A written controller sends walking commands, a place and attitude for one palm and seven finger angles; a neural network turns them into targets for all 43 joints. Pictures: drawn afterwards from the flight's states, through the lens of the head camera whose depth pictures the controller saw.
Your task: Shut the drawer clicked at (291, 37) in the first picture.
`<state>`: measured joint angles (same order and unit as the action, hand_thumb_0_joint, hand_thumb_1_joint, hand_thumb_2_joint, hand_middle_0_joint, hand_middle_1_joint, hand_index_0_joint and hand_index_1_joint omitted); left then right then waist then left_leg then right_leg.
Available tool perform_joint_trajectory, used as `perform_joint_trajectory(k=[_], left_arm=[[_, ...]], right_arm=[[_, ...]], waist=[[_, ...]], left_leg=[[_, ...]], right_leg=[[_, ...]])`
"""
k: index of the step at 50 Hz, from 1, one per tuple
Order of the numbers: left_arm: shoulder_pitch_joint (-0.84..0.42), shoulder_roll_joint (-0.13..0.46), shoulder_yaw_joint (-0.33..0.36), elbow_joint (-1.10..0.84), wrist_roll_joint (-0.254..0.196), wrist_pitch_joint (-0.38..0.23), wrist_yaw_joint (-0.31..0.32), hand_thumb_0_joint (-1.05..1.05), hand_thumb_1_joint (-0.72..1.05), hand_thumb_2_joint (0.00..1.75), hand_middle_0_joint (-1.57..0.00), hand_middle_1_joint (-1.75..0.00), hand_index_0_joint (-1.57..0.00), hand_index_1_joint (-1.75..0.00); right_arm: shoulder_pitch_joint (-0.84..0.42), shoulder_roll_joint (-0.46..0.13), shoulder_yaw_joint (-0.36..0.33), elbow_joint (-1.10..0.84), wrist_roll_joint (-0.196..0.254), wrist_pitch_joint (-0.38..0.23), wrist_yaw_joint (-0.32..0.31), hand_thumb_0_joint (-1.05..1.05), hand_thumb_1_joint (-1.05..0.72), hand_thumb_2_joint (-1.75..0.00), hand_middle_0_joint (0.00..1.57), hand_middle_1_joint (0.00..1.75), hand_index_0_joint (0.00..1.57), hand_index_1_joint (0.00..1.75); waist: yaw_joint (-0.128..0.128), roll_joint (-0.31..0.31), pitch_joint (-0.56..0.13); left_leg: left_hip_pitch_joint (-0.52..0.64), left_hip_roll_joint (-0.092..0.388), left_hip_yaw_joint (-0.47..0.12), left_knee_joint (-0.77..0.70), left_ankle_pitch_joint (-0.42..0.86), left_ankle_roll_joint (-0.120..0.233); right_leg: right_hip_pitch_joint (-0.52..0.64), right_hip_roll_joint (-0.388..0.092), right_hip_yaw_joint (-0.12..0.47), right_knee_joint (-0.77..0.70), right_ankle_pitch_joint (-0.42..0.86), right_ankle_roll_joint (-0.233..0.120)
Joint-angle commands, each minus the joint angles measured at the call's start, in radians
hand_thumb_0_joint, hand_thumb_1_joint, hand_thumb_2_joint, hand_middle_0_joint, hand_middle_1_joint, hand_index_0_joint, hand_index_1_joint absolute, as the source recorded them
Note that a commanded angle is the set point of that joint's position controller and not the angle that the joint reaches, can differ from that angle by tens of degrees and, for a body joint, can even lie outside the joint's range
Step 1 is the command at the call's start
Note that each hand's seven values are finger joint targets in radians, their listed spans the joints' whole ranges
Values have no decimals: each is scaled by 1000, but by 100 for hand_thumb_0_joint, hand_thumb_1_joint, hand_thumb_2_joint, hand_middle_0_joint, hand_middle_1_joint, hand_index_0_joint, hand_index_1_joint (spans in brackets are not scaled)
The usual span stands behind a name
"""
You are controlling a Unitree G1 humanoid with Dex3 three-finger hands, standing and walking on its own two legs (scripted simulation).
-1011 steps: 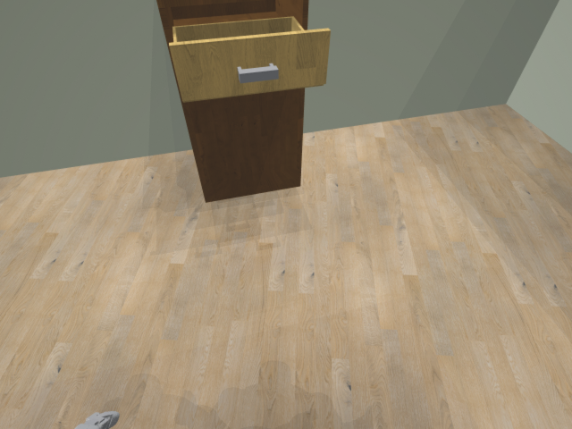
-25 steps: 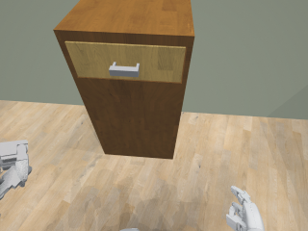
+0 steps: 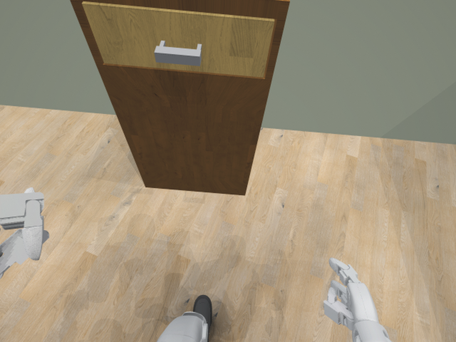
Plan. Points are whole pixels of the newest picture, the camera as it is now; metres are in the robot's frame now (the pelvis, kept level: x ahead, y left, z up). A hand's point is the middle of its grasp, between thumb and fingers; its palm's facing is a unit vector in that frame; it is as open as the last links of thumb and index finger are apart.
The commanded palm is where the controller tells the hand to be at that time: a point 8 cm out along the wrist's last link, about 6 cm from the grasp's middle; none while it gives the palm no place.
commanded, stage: stop stepping back and stand still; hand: left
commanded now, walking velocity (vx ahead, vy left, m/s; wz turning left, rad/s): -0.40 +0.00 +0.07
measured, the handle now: (179, 50) +0.74 +0.20 +0.04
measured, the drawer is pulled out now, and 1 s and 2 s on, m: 0.00 0.00 0.00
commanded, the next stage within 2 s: let the arm hang, fingers relaxed in 1.52 s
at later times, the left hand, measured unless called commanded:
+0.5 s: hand out of the picture +0.13 +0.26 +0.16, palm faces +0.34 -0.85 -0.39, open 3.3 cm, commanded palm +0.05 +0.31 +0.19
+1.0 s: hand out of the picture +0.10 +0.28 +0.18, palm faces +0.39 -0.81 -0.43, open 3.3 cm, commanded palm +0.02 +0.32 +0.19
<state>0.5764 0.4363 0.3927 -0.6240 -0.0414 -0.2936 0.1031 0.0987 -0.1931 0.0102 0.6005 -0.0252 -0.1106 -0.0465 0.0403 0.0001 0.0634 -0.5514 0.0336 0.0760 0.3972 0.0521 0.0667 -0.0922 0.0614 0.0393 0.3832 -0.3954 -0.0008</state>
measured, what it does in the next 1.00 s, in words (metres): steps on the spot: left foot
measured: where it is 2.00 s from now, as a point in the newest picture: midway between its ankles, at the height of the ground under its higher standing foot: outside the picture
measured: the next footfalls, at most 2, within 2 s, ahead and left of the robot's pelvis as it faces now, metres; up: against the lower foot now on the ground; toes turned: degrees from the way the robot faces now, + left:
left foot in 0.32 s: -0.03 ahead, +0.15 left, +0.00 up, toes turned +3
right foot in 1.04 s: -0.01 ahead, -0.06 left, +0.00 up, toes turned +1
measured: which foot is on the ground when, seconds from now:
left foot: down 0.00-0.14, up 0.16-0.30, down 0.32-1.00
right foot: down 0.00-0.84, up 0.86-1.00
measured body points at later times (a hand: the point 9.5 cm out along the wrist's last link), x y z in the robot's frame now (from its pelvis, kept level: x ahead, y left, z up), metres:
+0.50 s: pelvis -0.08 +0.02 +0.01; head -0.06 +0.06 +0.46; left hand +0.10 +0.31 +0.19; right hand +0.10 -0.20 -0.05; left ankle -0.02 +0.12 -0.73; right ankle -0.11 -0.11 -0.70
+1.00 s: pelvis -0.09 +0.04 +0.01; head -0.08 +0.06 +0.45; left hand +0.07 +0.32 +0.20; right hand +0.06 -0.18 -0.07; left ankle -0.06 +0.16 -0.73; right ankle -0.07 -0.06 -0.71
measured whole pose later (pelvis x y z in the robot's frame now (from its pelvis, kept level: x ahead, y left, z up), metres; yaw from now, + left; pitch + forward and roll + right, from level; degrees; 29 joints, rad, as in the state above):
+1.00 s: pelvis -0.09 +0.04 +0.01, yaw +3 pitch -2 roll +0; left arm 0.57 0.41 0.37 -0.62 -0.02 -0.18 0.16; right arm 0.25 -0.17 0.02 0.62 -0.01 -0.16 -0.05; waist -0.03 -0.06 0.06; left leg -0.27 0.03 0.05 0.54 -0.23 0.00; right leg -0.31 0.01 -0.03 0.69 -0.41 0.00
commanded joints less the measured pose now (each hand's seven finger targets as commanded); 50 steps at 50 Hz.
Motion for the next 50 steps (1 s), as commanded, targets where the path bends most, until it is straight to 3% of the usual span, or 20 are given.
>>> perform_joint_trajectory(k=[1,4,5,7,9,11,14,16,18,20,23,29,31,32,33,35,40,42,45,50], left_arm=[[15,184,146,-272,-37,-69,7,0,90,90,-140,-160,-140,-160],[191,225,241,-216,-70,-42,-2,0,90,90,-140,-160,-140,-160],[187,213,227,-213,-77,-37,-4,0,90,90,-140,-160,-140,-160],[180,209,216,-187,-88,-14,15,0,90,90,-140,-160,-140,-160],[107,167,182,-131,-68,21,24,0,90,90,-140,-160,-140,-160],[14,131,120,-64,-32,46,34,0,90,90,-140,-160,-140,-160],[-153,82,17,24,0,54,50,0,90,90,-140,-160,-140,-160],[-139,73,6,-5,12,40,53,0,90,90,-140,-160,-140,-160],[-167,132,40,-161,20,19,58,0,90,90,-140,-160,-140,-160],[-116,141,56,-283,8,5,45,0,90,90,-140,-160,-140,-160],[-29,129,74,-313,9,17,52,0,90,90,-140,-160,-140,-160],[183,122,146,-130,-14,42,57,0,90,90,-140,-160,-140,-160],[119,121,136,-70,-13,55,55,0,90,90,-140,-160,-140,-160],[70,130,132,-63,-22,61,53,0,90,90,-140,-160,-140,-160],[11,114,106,-66,-28,66,55,0,90,90,-140,-160,-140,-160],[-49,100,86,-55,-17,60,56,0,90,90,-140,-160,-140,-160],[-172,52,-22,-120,10,57,60,0,90,90,-140,-160,-140,-160],[-195,71,-4,-255,21,29,72,0,90,90,-140,-160,-140,-160],[-108,151,95,-290,21,19,70,0,90,90,-140,-160,-140,-160],[122,119,126,-195,13,28,69,0,90,90,-140,-160,-140,-160]], right_arm=[[35,-151,-82,-143,29,-33,-6,0,-90,-90,20,30,20,30],[-29,-141,-71,-203,36,-20,4,0,-90,-90,20,30,20,30],[-54,-124,-61,-218,44,-5,3,0,-90,-90,20,30,20,30],[-49,-115,-68,-189,55,22,-8,0,-90,-90,20,30,20,30],[-62,-124,-75,-161,44,36,-9,0,-90,-90,20,30,20,30],[-33,-97,-48,-148,41,32,-27,0,-90,-90,20,30,20,30],[-39,-139,-47,-129,41,-20,-55,0,-90,-90,20,30,20,30],[14,-154,-52,-124,39,-51,-63,0,-90,-90,20,30,20,30],[42,-169,-58,-156,44,-59,-58,0,-90,-90,20,30,20,30],[63,-116,-37,-165,32,-79,-33,0,-90,-90,20,30,20,30],[45,-135,-55,-150,25,-113,-5,0,-90,-90,20,30,20,30],[21,-122,-46,-170,21,-45,-6,0,-90,-90,20,30,20,30],[12,-119,-57,-174,19,-5,-20,0,-90,-90,20,30,20,30],[22,-119,-60,-160,21,9,-25,0,-90,-90,20,30,20,30],[26,-123,-63,-143,27,9,-25,0,-90,-90,20,30,20,30],[37,-127,-52,-124,29,-10,-24,0,-90,-90,20,30,20,30],[9,-138,-44,-112,20,-50,-60,0,-90,-90,20,30,20,30],[32,-157,-41,-140,22,-70,-50,0,-90,-90,20,30,20,30],[34,-108,-42,-129,17,-97,-26,0,-90,-90,20,30,20,30],[41,-116,-43,-133,29,-82,2,0,-90,-90,20,30,20,30]], waist=[[-29,70,-490],[5,76,-415],[-7,4,-320],[-30,-161,-128],[-43,-120,1],[-70,-48,52],[-65,-60,108],[-46,-1,21],[-33,31,-148],[-46,194,-256],[-29,194,-199],[-44,218,-126],[-50,-29,-68],[-50,-228,-43],[-42,-282,-8],[-65,-245,-54],[-70,35,-22],[-62,368,-41],[-44,241,-43],[-30,148,-98]], left_leg=[[806,122,-132,87,492,20],[585,121,-141,19,59,2],[489,66,-100,67,-213,-35],[391,-64,-69,492,-368,-99],[175,-28,-175,740,-412,-94],[135,31,-132,534,-371,-75],[278,6,-51,177,-316,-43],[357,26,-88,27,-174,-9],[537,101,-156,96,247,40],[647,158,-315,15,502,60],[419,201,-330,-156,-98,58],[73,91,-155,-162,-685,-25],[12,2,-89,156,-659,-54],[27,-45,-48,453,-530,-68],[-2,-34,-74,627,-498,-66],[-8,5,-97,595,-460,-54],[431,16,-41,65,-426,-29],[444,278,-509,-189,-552,85],[284,275,-461,-219,-533,110],[147,129,-130,20,-325,-3]], right_leg=[[-251,-7,-34,104,336,83],[-210,-28,-47,35,131,51],[-253,-89,-10,-51,120,13],[-564,-343,263,-277,-245,-101],[-593,-416,309,-266,-223,-193],[-436,-324,128,-170,0,-147],[-380,-248,55,-96,109,-73],[-239,-174,37,50,372,-17],[-214,-109,-3,196,576,47],[-294,-49,-55,356,99,28],[-194,-62,-18,396,-103,16],[79,-29,-126,69,-24,-26],[-29,-144,109,-110,-247,-111],[-189,-335,364,-266,-408,-189],[-244,-401,413,-293,-358,-225],[-142,-358,269,-184,-87,-209],[-385,-180,-6,42,-196,-84],[-453,-46,-77,399,-130,-2],[-338,-82,-4,517,-83,4],[4,-66,-67,69,129,6]])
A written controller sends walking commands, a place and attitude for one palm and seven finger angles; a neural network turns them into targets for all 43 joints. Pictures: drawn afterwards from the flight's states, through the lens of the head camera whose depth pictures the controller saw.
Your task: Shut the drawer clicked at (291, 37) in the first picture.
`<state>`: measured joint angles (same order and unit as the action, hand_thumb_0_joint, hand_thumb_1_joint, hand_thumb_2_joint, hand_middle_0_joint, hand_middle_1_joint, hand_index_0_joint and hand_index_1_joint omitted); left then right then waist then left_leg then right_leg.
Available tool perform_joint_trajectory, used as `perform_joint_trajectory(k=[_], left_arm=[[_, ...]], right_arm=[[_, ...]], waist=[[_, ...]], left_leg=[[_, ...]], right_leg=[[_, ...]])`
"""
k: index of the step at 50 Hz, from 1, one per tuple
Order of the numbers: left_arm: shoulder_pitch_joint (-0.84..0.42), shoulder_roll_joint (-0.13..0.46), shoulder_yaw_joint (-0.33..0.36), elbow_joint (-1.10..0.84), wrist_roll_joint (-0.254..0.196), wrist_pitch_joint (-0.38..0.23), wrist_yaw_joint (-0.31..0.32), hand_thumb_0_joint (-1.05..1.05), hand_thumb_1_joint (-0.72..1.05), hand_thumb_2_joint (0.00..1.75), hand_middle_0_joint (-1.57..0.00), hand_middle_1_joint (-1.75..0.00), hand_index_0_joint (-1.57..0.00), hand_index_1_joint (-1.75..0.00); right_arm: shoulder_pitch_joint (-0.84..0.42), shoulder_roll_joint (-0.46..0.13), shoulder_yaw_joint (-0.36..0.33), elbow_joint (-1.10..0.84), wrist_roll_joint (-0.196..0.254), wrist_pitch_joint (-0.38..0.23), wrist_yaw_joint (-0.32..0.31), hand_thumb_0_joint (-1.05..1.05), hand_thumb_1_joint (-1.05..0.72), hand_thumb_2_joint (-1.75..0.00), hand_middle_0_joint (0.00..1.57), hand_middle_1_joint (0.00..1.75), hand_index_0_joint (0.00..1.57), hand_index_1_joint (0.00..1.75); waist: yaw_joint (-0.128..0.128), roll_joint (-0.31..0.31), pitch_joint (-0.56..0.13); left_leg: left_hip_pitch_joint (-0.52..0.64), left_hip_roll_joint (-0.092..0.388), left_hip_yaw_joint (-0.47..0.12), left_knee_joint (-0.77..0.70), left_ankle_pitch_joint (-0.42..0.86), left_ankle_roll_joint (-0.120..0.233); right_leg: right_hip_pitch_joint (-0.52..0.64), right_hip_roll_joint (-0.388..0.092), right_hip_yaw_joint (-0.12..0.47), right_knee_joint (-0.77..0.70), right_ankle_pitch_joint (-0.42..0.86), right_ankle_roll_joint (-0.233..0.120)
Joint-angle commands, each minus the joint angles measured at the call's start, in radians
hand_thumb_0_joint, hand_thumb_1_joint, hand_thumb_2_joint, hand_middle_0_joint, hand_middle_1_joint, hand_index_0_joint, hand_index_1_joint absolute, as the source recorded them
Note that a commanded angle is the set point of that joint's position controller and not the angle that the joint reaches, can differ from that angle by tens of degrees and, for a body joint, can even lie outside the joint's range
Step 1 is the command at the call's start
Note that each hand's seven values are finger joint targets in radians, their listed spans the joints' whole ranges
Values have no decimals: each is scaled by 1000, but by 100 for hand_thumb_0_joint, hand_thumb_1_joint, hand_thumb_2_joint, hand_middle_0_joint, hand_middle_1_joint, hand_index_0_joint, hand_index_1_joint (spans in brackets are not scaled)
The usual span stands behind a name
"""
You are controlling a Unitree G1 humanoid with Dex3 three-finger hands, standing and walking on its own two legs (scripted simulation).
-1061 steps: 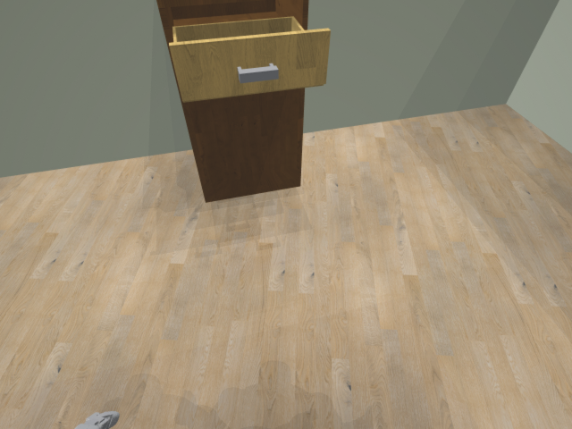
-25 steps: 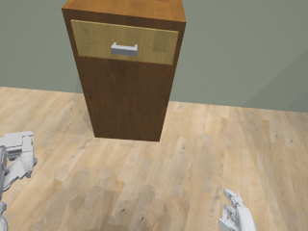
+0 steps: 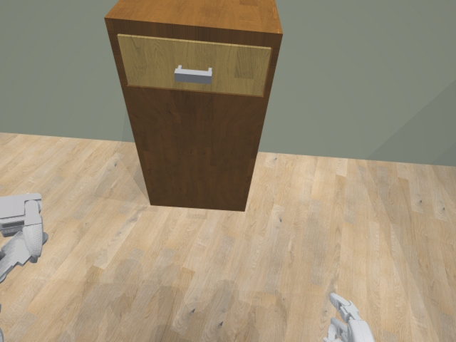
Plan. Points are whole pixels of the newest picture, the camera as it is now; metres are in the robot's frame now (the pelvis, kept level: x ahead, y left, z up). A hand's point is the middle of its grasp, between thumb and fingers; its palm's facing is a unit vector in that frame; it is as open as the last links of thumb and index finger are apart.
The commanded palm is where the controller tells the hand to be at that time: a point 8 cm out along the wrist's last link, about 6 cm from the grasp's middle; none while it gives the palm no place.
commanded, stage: stop stepping back and stand still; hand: left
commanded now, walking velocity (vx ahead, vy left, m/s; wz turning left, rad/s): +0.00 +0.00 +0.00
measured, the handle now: (194, 72) +0.84 +0.13 +0.03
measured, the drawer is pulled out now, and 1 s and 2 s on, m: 0.00 0.00 0.00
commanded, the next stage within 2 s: let the arm hang, fingers relaxed in 0.52 s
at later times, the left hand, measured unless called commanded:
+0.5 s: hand (55, 217) +0.23 +0.23 +0.17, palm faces +0.31 -0.81 -0.49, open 3.3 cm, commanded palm +0.17 +0.28 +0.18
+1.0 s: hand out of the picture +0.03 +0.20 -0.17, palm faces +0.01 -0.98 -0.21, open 3.5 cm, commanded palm none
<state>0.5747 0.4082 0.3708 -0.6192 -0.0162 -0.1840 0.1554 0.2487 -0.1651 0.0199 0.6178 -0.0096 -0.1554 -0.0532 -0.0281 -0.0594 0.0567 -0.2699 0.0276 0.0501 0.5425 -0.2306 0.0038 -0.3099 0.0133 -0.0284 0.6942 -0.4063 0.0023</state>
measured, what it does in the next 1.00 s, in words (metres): steps on the spot: right foot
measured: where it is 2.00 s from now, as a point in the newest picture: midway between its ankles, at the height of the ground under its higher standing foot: outside the picture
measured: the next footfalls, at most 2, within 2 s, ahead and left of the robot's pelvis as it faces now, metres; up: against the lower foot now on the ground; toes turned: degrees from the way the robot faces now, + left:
right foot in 0.04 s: +0.07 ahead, -0.10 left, +0.00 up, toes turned -2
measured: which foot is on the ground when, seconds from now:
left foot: down 0.00-1.00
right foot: up 0.00-0.02, down 0.04-1.00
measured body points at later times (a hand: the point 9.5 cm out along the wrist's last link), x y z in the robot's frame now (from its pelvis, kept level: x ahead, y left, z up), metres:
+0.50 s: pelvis +0.03 +0.00 +0.01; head +0.05 +0.00 +0.46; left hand +0.21 +0.27 +0.20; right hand +0.21 -0.23 -0.07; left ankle +0.03 +0.11 -0.73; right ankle +0.03 -0.10 -0.73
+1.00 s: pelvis +0.00 +0.00 +0.00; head +0.03 +0.02 +0.45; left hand +0.03 +0.25 -0.15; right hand +0.03 -0.25 -0.13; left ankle +0.03 +0.11 -0.73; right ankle +0.03 -0.10 -0.73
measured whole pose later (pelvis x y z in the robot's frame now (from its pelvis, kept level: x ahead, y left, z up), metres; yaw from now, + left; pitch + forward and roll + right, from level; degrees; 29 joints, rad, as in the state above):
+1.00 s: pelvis +0.00 +0.00 +0.00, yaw +1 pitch -1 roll -1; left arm 0.28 0.23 0.01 0.91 0.03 0.05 0.02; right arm 0.28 -0.21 0.01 0.96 -0.03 0.03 -0.01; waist -0.01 -0.04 0.08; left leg -0.28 -0.01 0.00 0.53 -0.23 0.02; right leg -0.26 0.01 -0.06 0.49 -0.21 -0.03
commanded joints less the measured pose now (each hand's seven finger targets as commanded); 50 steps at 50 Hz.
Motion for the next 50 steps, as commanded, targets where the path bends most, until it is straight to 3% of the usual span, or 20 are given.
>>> perform_joint_trajectory(k=[1,2,3,4,6,8,11,14,20,25,30,31,32,33,34,38,39,43,48,50], left_arm=[[117,152,153,-168,-13,-88,12,0,90,90,-140,-160,-140,-160],[91,157,156,-146,-22,-88,7,0,90,90,-140,-160,-140,-160],[62,173,175,-127,-32,-86,10,0,90,90,-140,-160,-140,-160],[36,142,152,-90,-31,-79,9,0,90,90,-140,-160,-140,-160],[92,112,129,-40,-36,-65,9,0,90,90,-140,-160,-140,-160],[73,115,122,-56,-33,-72,8,0,90,90,-140,-160,-140,-160],[52,117,99,-111,-21,-85,2,0,90,90,-140,-160,-140,-160],[-23,147,95,-221,-2,-99,2,0,90,90,-140,-160,-140,-160],[100,140,124,-164,-18,-100,5,0,90,90,-140,-160,-140,-160],[108,118,127,-81,-33,-92,0,0,90,90,-140,-160,-140,-160],[67,109,95,-78,-29,-82,-6,0,90,90,-140,-160,-140,-160],[-114,41,-263,731,65,57,-145,0,90,90,-140,-160,-140,-160],[-117,21,-234,743,47,131,-158,0,90,90,-136,-156,-136,-156],[-112,-7,-243,744,49,150,-161,0,90,90,-132,-151,-132,-151],[-146,-25,-255,789,51,148,-161,0,90,90,-128,-147,-128,-147],[-277,-1,-283,1003,51,163,-155,0,90,90,-112,-130,-112,-130],[-308,-2,-291,1065,49,171,-151,0,90,90,-108,-125,-108,-125],[-312,-40,-324,1276,35,193,-139,0,90,90,-92,-108,-92,-108],[-276,-66,-329,1472,27,188,-136,0,90,90,-72,-86,-72,-86],[-282,-62,-330,1521,27,186,-138,0,90,90,-64,-78,-64,-78]], right_arm=[[-109,-143,-60,-155,14,-27,9,0,-90,-90,20,30,20,30],[-113,-145,-66,-159,12,-16,7,0,-90,-90,20,30,20,30],[-102,-138,-63,-150,9,-11,2,0,-90,-90,20,30,20,30],[-99,-137,-65,-136,9,-10,1,0,-90,-90,20,30,20,30],[-88,-141,-67,-123,21,7,-3,0,-90,-90,20,30,20,30],[-108,-146,-59,-121,20,3,-14,0,-90,-90,20,30,20,30],[-140,-169,-58,-140,18,-6,-30,0,-90,-90,20,30,20,30],[-150,-157,-48,-151,11,-18,-32,0,-90,-90,20,30,20,30],[-121,-151,-60,-163,17,-10,-18,0,-90,-90,20,30,20,30],[-130,-150,-65,-164,20,19,-21,0,-90,-90,20,30,20,30],[-145,-158,-61,-172,20,25,-30,0,-90,-90,20,30,20,30],[-176,-343,-114,90,20,-24,70,0,-90,-90,20,30,20,30],[-102,-285,-115,67,30,41,71,0,-90,-90,20,30,20,30],[-96,-265,-104,52,26,60,67,0,-90,-90,20,30,20,30],[-87,-239,-96,66,15,68,66,0,-90,-90,20,30,20,30],[-82,-245,-78,83,-7,111,56,0,-90,-90,20,30,20,30],[-79,-240,-76,96,-10,122,55,0,-90,-90,20,30,20,30],[-91,-200,-45,167,-19,142,48,0,-90,-90,20,30,20,30],[-34,-159,-41,259,-16,158,36,0,-90,-90,20,30,20,30],[0,-160,-46,286,-13,162,33,0,-90,-90,20,30,20,30]], waist=[[29,92,-89],[14,-31,-73],[4,-97,-81],[6,-72,-83],[4,-76,-89],[5,-57,-120],[29,118,-131],[39,227,-137],[32,128,-183],[22,65,-159],[26,77,-136],[-16,84,-64],[-7,71,-141],[-5,82,-119],[6,32,-157],[7,-191,-134],[1,-159,-116],[33,142,-73],[38,280,-73],[32,233,-69]], left_leg=[[-145,75,-58,-40,-95,34],[-143,15,-23,64,-165,10],[-121,-9,-18,129,-157,3],[-75,-13,-26,150,-160,1],[-34,3,-41,107,-81,9],[46,14,-56,-54,15,23],[94,104,-157,-169,219,54],[84,117,-168,-186,347,52],[76,51,-89,-104,328,14],[63,38,-79,-117,204,14],[73,42,-82,-149,173,25],[5,66,-103,37,324,30],[63,69,-103,14,284,19],[50,74,-105,3,207,27],[23,80,-127,10,192,43],[1,36,-145,23,125,59],[9,32,-143,11,128,54],[-59,67,-198,-141,106,62],[-67,53,-180,-192,-101,48],[-60,57,-186,-202,-142,48]], right_leg=[[211,-57,92,-334,162,-19],[132,-148,249,-416,92,-65],[82,-231,345,-463,69,-106],[19,-250,360,-482,-32,-117],[35,-224,301,-438,70,-114],[72,-157,181,-350,205,-70],[107,-48,84,-237,317,-5],[154,-33,34,-185,370,3],[232,-75,98,-247,577,-21],[201,-82,132,-301,516,-23],[173,-71,122,-325,446,-13],[12,-159,52,-173,580,-42],[-15,-145,104,-197,470,-51],[-37,-132,87,-204,360,-39],[-24,-127,75,-185,327,-40],[15,-153,117,-230,334,-79],[1,-153,117,-231,308,-89],[96,-92,92,-232,180,-45],[140,-90,95,-310,100,-59],[138,-91,89,-334,80,-61]])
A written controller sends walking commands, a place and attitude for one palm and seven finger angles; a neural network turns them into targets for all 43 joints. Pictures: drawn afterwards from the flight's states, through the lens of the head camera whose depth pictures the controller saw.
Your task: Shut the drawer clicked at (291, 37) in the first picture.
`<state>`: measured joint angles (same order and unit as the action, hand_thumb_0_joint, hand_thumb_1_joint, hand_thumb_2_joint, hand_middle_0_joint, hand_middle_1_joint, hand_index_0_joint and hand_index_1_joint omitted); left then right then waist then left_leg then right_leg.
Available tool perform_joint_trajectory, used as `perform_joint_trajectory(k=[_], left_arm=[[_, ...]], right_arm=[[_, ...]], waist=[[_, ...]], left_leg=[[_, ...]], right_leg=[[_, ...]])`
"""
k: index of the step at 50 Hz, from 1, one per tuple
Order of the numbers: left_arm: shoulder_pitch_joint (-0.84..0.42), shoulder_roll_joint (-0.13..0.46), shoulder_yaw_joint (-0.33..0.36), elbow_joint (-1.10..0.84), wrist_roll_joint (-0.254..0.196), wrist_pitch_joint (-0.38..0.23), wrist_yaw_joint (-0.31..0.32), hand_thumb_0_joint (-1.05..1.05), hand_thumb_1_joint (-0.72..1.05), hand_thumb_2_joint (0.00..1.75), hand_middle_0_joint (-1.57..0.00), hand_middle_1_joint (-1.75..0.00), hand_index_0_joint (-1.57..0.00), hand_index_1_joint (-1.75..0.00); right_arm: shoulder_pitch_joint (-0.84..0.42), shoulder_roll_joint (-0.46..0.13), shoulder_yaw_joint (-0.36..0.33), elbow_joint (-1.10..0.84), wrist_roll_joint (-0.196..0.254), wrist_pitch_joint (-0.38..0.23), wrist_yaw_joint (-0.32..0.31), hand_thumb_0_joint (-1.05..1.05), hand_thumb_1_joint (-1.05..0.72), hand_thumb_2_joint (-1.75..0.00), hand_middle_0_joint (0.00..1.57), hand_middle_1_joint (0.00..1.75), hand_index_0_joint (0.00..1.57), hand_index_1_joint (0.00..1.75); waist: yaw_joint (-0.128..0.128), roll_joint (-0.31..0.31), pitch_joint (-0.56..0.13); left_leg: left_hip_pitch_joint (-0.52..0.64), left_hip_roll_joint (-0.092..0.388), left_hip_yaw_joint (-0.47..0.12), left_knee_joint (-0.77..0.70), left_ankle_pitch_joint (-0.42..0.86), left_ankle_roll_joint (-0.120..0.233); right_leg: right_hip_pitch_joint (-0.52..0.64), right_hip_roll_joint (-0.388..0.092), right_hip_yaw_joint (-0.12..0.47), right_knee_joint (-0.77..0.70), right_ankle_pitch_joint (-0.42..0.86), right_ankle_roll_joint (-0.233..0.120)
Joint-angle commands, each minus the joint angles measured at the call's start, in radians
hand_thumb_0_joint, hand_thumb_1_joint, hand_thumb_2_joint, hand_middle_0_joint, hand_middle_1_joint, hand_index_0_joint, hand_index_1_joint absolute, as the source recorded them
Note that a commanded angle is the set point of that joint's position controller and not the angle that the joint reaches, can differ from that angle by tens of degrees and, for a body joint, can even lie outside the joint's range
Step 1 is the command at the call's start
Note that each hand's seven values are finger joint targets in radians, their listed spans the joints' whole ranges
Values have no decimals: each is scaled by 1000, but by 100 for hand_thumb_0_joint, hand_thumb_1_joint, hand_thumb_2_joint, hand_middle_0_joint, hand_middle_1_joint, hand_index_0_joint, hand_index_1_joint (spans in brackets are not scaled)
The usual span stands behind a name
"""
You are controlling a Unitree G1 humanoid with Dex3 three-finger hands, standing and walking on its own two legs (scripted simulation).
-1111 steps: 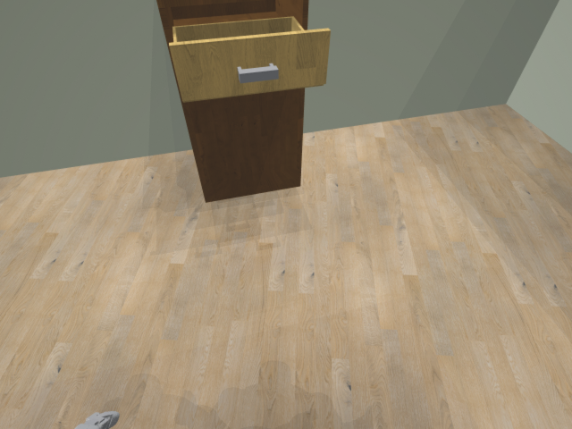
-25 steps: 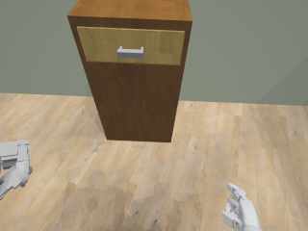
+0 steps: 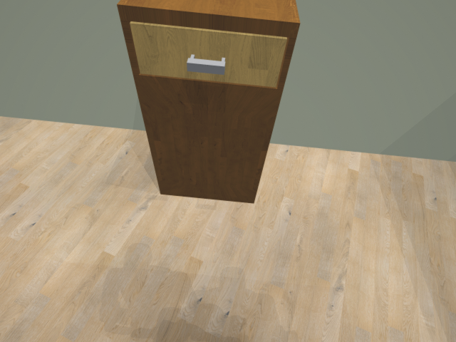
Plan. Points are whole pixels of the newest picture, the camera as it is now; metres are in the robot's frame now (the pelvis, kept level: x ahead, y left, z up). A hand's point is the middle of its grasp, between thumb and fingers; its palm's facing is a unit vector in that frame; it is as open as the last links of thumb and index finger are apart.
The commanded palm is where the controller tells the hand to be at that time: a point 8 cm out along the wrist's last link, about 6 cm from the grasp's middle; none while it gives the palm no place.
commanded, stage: let the arm hang, fingers relaxed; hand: left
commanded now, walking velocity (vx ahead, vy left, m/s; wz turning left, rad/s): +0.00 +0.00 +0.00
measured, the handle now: (207, 62) +0.84 +0.11 +0.03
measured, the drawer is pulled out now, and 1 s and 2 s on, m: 0.00 0.00 0.00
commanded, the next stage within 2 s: look to check the result in 0.72 s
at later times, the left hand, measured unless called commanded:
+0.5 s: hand out of the picture +0.03 +0.18 -0.17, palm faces +0.00 -0.98 -0.21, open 7.2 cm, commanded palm none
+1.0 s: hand out of the picture +0.04 +0.16 -0.16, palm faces +0.00 -0.98 -0.21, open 7.4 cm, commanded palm none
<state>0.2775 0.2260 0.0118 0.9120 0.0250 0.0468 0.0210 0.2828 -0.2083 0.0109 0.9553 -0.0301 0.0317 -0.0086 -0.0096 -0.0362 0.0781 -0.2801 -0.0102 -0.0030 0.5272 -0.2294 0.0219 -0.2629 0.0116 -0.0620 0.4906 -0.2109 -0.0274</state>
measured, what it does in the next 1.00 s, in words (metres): stands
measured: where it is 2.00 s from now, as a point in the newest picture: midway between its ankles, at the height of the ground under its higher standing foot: outside the picture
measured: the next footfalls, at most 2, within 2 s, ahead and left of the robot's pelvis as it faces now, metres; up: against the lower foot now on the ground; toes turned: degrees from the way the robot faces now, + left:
none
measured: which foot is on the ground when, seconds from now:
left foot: down 0.00-1.00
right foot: down 0.00-1.00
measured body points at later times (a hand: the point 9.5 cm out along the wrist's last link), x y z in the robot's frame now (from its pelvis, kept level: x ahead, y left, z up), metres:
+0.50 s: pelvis +0.01 +0.00 +0.01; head +0.02 -0.01 +0.46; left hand +0.03 +0.23 -0.15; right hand +0.00 -0.22 -0.16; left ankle +0.03 +0.10 -0.74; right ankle +0.03 -0.10 -0.74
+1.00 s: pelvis +0.03 -0.01 +0.01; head +0.04 -0.02 +0.46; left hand +0.04 +0.22 -0.15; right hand +0.02 -0.24 -0.16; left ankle +0.03 +0.10 -0.74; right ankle +0.03 -0.10 -0.74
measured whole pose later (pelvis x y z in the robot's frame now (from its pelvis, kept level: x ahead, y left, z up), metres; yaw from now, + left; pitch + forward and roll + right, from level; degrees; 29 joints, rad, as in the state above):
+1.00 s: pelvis +0.03 -0.01 +0.01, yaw -2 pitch -2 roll +0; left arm 0.23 0.15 0.02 1.16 0.01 -0.01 0.03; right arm 0.26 -0.16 -0.01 1.13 -0.02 0.00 -0.04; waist -0.01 0.03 0.06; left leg -0.16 0.00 0.02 0.40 -0.21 0.00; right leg -0.17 0.03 -0.04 0.39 -0.20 -0.04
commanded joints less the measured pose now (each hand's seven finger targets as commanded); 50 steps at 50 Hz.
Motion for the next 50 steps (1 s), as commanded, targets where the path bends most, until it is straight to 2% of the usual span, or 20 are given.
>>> perform_joint_trajectory(k=[1,4,7,10,11,17,27,28,33,34,35,40,43,50], left_arm=[[12,120,28,10,-14,-45,-5,0,90,90,-60,-73,-60,-73],[8,123,28,62,-14,-49,-5,0,90,90,-48,-60,-48,-60],[15,104,26,103,-13,-50,-2,0,90,90,-36,-47,-36,-47],[24,99,27,135,-15,-54,1,0,90,90,-24,-34,-24,-34],[25,93,26,144,-15,-54,1,0,90,90,-20,-30,-20,-30],[30,76,25,175,-15,-54,6,0,90,90,-20,-30,-20,-30],[15,45,22,194,-16,-60,10,0,90,90,-20,-30,-20,-30],[14,42,22,195,-16,-61,10,0,90,90,-20,-30,-20,-30],[6,43,22,198,-18,-65,11,0,90,90,-20,-30,-20,-30],[8,52,25,196,-17,-67,12,0,90,90,-20,-30,-20,-30],[1,44,24,199,-17,-66,12,0,90,90,-20,-30,-20,-30],[-2,49,24,201,-18,-68,13,0,90,90,-20,-30,-20,-30],[1,48,24,204,-19,-69,13,0,90,90,-20,-30,-20,-30],[-1,53,24,211,-19,-73,14,0,90,90,-20,-30,-20,-30]], right_arm=[[-16,-112,-38,-38,8,-23,-13,0,-90,-90,20,30,20,30],[28,-123,-47,-3,10,-21,-15,0,-90,-90,20,30,20,30],[59,-107,-48,34,9,-21,-18,0,-90,-90,20,30,20,30],[77,-92,-46,63,12,-26,-19,0,-90,-90,20,30,20,30],[79,-91,-46,70,11,-26,-20,0,-90,-90,20,30,20,30],[76,-67,-43,103,10,-28,-22,0,-90,-90,20,30,20,30],[55,-36,-34,130,12,-37,-26,0,-90,-90,20,30,20,30],[58,-37,-34,132,11,-37,-27,0,-90,-90,20,30,20,30],[48,-40,-34,139,13,-41,-30,0,-90,-90,20,30,20,30],[49,-49,-37,134,15,-42,-31,0,-90,-90,20,30,20,30],[41,-42,-35,140,15,-42,-31,0,-90,-90,20,30,20,30],[41,-46,-36,147,16,-39,-32,0,-90,-90,20,30,20,30],[40,-48,-36,151,14,-38,-32,0,-90,-90,20,30,20,30],[26,-57,-37,156,15,-38,-35,0,-90,-90,20,30,20,30]], waist=[[11,175,-75],[3,75,-39],[-1,30,-6],[-1,2,-16],[-1,0,-11],[1,26,17],[7,64,6],[5,51,2],[5,80,-27],[5,64,-46],[3,59,-29],[0,29,-24],[-1,38,-25],[-3,40,-33]], left_leg=[[-53,93,-134,-192,-167,30],[-28,96,-130,-193,-169,34],[-18,93,-122,-189,-165,37],[4,90,-108,-179,-116,37],[11,90,-106,-179,-114,37],[8,92,-102,-192,-94,35],[25,99,-93,-206,13,24],[30,100,-93,-206,19,23],[62,105,-85,-199,83,21],[75,106,-85,-188,111,21],[76,107,-82,-193,110,19],[93,105,-70,-189,106,15],[100,102,-68,-190,97,15],[127,108,-61,-186,131,12]], right_leg=[[80,-89,127,-143,-135,-32],[29,-91,132,-168,-175,-38],[-8,-96,144,-189,-207,-39],[-6,-104,145,-193,-193,-40],[-16,-103,146,-195,-200,-39],[-23,-100,144,-191,-178,-34],[34,-101,133,-174,-46,-23],[36,-101,132,-174,-42,-23],[63,-103,128,-167,28,-22],[74,-104,128,-164,55,-23],[65,-106,124,-166,58,-22],[65,-109,128,-181,53,-21],[63,-107,136,-191,38,-23],[70,-108,137,-187,103,-24]])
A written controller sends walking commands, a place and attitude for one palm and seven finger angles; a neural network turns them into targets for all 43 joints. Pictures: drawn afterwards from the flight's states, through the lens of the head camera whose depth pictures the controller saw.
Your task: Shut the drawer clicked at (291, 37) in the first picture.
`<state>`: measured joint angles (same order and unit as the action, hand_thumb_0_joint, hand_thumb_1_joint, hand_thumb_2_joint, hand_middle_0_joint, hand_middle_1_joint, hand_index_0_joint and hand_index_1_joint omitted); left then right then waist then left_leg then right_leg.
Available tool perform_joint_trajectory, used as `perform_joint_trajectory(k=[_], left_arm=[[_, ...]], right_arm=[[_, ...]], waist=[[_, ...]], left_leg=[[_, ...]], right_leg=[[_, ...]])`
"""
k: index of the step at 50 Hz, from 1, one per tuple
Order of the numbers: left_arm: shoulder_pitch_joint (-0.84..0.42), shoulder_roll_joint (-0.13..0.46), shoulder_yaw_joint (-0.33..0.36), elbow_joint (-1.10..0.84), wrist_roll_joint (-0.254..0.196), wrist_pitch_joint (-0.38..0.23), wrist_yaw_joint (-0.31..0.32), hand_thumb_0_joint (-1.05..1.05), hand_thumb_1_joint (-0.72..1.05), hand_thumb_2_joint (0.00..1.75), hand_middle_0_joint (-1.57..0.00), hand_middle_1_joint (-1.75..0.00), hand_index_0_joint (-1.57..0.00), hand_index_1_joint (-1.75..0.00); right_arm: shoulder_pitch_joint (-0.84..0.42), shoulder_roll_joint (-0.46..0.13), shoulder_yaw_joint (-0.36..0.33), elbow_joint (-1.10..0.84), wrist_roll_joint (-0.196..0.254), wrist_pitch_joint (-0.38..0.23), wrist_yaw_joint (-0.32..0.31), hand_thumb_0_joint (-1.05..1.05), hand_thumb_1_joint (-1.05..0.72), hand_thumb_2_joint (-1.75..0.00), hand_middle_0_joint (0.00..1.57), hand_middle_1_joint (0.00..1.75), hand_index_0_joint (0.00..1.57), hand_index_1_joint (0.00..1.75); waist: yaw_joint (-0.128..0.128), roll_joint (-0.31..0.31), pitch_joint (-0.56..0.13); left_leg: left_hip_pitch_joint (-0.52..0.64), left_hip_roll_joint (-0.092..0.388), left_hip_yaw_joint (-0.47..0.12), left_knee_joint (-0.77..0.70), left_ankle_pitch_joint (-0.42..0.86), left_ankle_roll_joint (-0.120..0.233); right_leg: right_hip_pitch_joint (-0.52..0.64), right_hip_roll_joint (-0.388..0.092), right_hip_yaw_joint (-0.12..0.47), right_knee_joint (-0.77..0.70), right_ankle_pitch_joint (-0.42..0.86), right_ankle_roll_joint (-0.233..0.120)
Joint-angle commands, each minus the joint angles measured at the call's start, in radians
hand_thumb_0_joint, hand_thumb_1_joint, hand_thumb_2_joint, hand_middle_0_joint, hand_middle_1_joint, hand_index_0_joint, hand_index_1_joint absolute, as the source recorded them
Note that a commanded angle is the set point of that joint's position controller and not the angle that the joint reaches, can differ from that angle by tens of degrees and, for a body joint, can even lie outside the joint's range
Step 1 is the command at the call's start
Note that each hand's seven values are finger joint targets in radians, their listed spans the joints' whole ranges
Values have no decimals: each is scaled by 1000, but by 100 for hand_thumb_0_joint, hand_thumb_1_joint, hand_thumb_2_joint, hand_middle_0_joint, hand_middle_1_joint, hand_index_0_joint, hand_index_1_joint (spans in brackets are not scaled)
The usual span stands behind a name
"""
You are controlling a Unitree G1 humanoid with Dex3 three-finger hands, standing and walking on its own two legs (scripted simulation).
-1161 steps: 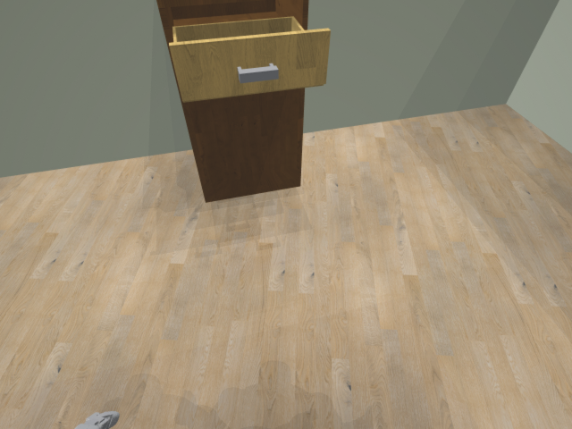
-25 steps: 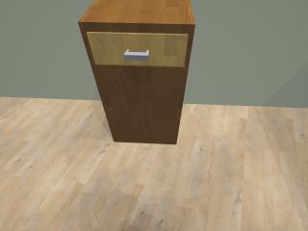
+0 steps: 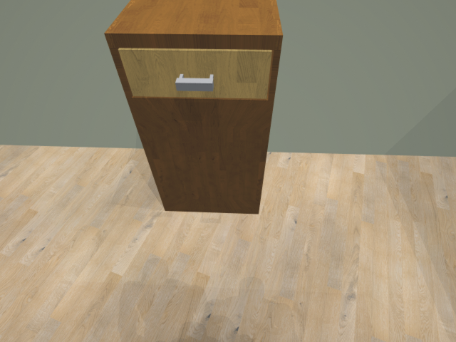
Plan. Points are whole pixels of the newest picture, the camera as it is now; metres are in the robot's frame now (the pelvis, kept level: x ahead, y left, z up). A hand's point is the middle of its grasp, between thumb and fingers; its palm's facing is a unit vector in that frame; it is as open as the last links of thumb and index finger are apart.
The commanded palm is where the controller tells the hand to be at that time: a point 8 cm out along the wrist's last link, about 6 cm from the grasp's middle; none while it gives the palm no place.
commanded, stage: look to check the result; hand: left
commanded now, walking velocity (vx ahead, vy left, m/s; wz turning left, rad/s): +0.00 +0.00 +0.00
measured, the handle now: (195, 80) +0.81 +0.14 +0.02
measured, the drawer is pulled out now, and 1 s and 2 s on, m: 0.00 0.00 0.00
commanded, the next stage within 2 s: stand and wait in 0.30 s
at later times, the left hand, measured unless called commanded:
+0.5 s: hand out of the picture +0.03 +0.18 -0.17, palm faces +0.01 -0.97 -0.24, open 7.4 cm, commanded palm none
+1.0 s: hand out of the picture +0.04 +0.18 -0.17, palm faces +0.01 -0.97 -0.23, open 7.4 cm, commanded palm none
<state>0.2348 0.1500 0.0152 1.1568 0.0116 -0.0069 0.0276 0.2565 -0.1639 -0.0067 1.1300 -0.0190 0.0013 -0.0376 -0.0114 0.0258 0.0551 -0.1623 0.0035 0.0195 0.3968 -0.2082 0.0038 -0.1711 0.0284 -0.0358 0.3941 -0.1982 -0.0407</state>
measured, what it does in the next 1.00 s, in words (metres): stands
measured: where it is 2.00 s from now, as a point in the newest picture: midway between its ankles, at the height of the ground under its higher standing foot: outside the picture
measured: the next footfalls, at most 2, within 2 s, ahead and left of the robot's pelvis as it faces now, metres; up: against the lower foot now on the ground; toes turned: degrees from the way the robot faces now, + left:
none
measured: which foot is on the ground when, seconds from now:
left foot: down 0.00-1.00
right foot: down 0.00-1.00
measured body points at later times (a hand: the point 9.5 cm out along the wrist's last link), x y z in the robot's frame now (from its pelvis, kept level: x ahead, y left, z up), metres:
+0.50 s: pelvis +0.01 -0.01 +0.00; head +0.02 -0.03 +0.45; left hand +0.03 +0.23 -0.15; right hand +0.01 -0.25 -0.16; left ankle +0.00 +0.12 -0.74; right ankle +0.01 -0.09 -0.74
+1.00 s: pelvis +0.01 -0.01 +0.00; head +0.02 -0.02 +0.45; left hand +0.04 +0.23 -0.15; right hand +0.01 -0.25 -0.16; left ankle +0.00 +0.12 -0.74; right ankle +0.01 -0.09 -0.74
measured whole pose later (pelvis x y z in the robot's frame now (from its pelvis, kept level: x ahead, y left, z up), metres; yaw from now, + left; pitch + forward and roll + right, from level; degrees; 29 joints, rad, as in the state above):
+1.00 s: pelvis +0.01 -0.01 +0.00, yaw -1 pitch -2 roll +0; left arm 0.20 0.18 0.02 1.15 0.01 -0.01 0.02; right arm 0.24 -0.20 -0.01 1.14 -0.02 0.00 -0.04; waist -0.02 0.02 0.05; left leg -0.13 0.03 0.02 0.37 -0.21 -0.02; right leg -0.13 0.06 -0.03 0.35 -0.19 -0.06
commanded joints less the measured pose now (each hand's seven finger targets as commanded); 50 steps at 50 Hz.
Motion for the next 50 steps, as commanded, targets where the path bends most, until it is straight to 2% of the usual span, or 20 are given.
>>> perform_joint_trajectory(k=[1,6,10,19,24,32,37,39,44,45,50], left_arm=[[40,130,22,-34,-5,-20,7,0,90,90,-20,-30,-20,-30],[39,137,23,-30,-5,-18,7,0,90,90,-20,-30,-20,-30],[31,146,24,-33,-5,-19,6,0,90,90,-20,-30,-20,-30],[16,166,29,-40,-5,-24,6,0,90,90,-20,-30,-20,-30],[5,170,31,-41,-5,-24,6,0,90,90,-20,-30,-20,-30],[-1,177,31,-43,-7,-22,4,0,90,90,-20,-30,-20,-30],[-7,178,32,-45,-7,-23,4,0,90,90,-20,-30,-20,-30],[-4,180,33,-46,-6,-23,5,0,90,90,-20,-30,-20,-30],[-4,181,32,-46,-6,-24,4,0,90,90,-20,-30,-20,-30],[-3,181,32,-45,-7,-25,4,0,90,90,-20,-30,-20,-30],[-6,179,31,-44,-7,-24,4,0,90,90,-20,-30,-20,-30]], right_arm=[[56,-103,-20,-19,4,-9,-6,0,-90,-90,20,30,20,30],[45,-108,-19,-15,3,-6,-6,0,-90,-90,20,30,20,30],[43,-113,-21,-16,2,-4,-4,0,-90,-90,20,30,20,30],[35,-139,-23,-20,4,-7,-6,0,-90,-90,20,30,20,30],[30,-141,-24,-19,3,-7,-6,0,-90,-90,20,30,20,30],[33,-142,-22,-15,1,-4,-4,0,-90,-90,20,30,20,30],[32,-144,-21,-17,1,-7,-5,0,-90,-90,20,30,20,30],[28,-145,-23,-20,2,-6,-5,0,-90,-90,20,30,20,30],[29,-150,-23,-19,3,-7,-6,0,-90,-90,20,30,20,30],[33,-145,-23,-18,2,-8,-6,0,-90,-90,20,30,20,30],[28,-146,-23,-17,2,-8,-6,0,-90,-90,20,30,20,30]], waist=[[-2,-14,-20],[1,-32,10],[-2,-20,15],[-2,-32,-18],[-2,-14,-15],[-1,-39,0],[-2,-13,-13],[0,-29,-7],[-1,-16,-14],[-3,-28,-24],[-4,-17,-10]], left_leg=[[11,97,-83,-58,114,30],[5,93,-78,-62,83,28],[3,91,-74,-62,59,26],[19,98,-71,-58,99,23],[20,101,-68,-64,101,21],[12,94,-61,-63,72,20],[19,101,-67,-70,98,19],[18,100,-67,-67,91,19],[25,102,-67,-69,106,20],[29,102,-69,-69,103,20],[27,104,-70,-74,101,20]], right_leg=[[-11,-124,110,-89,97,-11],[-23,-124,119,-110,60,-10],[-30,-124,126,-128,14,-10],[3,-125,126,-115,110,-8],[5,-124,127,-116,119,-9],[5,-127,136,-140,75,0],[17,-126,128,-127,115,-6],[10,-124,128,-131,105,-3],[16,-127,127,-127,127,-3],[23,-128,126,-127,130,-3],[14,-126,125,-127,127,-5]])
